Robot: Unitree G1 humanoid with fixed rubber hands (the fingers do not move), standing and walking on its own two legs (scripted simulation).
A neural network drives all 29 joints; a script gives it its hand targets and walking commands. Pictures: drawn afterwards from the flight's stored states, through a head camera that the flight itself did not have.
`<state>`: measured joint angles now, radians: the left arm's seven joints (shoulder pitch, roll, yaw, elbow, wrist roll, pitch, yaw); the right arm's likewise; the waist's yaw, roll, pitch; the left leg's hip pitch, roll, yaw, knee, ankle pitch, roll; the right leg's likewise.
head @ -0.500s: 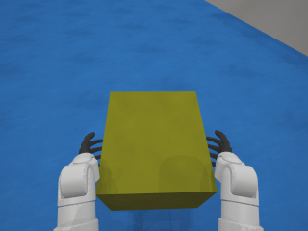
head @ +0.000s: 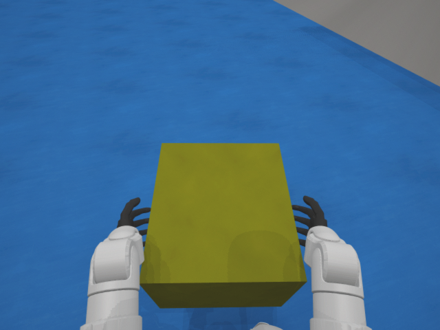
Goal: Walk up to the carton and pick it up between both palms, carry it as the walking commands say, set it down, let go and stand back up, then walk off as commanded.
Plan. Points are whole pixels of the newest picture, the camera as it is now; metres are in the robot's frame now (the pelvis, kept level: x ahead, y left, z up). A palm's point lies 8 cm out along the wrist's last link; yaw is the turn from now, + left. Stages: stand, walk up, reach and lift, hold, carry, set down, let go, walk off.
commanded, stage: carry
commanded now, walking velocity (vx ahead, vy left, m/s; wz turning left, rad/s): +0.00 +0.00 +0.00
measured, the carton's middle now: (220, 223) +0.34 +0.01 -0.02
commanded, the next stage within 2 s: none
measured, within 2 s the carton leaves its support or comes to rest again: neither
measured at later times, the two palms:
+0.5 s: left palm (128, 245) +0.23 +0.16 +0.07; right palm (329, 249) +0.24 -0.18 +0.06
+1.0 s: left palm (208, 184) +0.34 +0.04 +0.11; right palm (400, 214) +0.28 -0.29 +0.11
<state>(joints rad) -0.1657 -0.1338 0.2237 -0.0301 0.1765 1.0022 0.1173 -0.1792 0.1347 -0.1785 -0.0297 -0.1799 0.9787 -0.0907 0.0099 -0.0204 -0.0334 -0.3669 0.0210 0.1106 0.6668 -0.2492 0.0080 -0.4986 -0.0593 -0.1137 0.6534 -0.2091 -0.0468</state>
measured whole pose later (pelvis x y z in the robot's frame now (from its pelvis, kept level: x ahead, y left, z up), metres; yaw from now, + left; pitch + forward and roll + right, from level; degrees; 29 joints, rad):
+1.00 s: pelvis +0.05 -0.09 +0.02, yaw -11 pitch +3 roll -2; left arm -0.20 -0.14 0.21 -0.25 0.08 1.20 0.20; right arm -0.18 0.12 -0.15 -0.29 -0.13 1.20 -0.17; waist 0.01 0.04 -0.12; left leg -0.11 0.22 0.25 0.56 -0.43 -0.10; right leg -0.32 -0.01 -0.16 0.50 -0.21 -0.04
